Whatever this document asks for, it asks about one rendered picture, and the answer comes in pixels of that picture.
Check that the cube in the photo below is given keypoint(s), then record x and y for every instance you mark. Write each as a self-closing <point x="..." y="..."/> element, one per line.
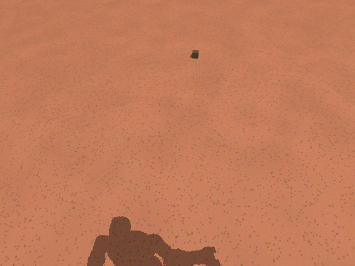
<point x="195" y="54"/>

